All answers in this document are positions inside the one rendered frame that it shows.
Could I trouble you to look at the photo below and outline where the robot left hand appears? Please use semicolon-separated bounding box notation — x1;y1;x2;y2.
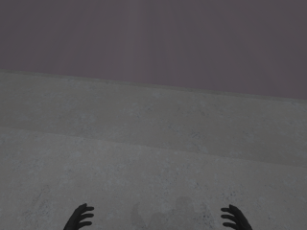
63;203;94;230

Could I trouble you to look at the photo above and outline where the robot right hand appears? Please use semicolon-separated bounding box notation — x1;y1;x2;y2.
221;204;252;230

